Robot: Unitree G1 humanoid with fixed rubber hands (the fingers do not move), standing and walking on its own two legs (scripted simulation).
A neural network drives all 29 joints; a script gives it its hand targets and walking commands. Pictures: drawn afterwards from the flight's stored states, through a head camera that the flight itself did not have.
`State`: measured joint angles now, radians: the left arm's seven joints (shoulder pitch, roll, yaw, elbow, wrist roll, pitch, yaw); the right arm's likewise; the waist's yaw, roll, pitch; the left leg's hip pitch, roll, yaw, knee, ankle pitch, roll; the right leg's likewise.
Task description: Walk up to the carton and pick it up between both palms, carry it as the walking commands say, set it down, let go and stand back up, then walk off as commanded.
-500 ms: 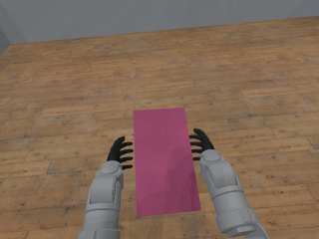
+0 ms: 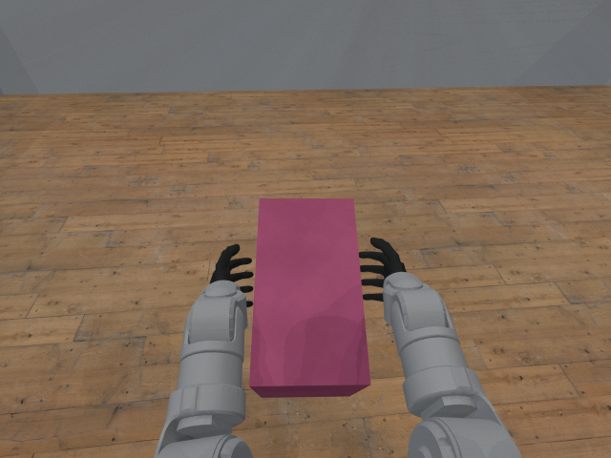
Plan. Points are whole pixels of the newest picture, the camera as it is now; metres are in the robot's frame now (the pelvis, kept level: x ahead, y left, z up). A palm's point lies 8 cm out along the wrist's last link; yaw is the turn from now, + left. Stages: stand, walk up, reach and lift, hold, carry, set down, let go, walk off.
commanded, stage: set down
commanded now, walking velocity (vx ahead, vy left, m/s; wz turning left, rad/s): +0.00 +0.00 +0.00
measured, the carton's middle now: (306, 301) +0.35 +0.07 -0.02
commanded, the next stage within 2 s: none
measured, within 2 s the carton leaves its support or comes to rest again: neither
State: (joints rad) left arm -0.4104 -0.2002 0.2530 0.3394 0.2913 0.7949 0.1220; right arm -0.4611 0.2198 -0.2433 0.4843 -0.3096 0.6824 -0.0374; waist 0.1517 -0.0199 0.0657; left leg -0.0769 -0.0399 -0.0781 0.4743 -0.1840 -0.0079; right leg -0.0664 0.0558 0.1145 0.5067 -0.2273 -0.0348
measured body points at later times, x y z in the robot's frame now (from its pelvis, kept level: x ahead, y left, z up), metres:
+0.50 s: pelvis -0.04 -0.03 -0.02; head -0.05 -0.03 +0.43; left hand +0.29 +0.15 +0.01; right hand +0.33 -0.08 +0.02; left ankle +0.06 +0.12 -0.73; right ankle +0.05 -0.12 -0.73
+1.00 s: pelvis -0.02 -0.03 -0.05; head +0.14 -0.02 +0.37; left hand +0.34 +0.17 -0.10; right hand +0.39 -0.06 -0.10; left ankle +0.07 +0.12 -0.73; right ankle +0.05 -0.12 -0.73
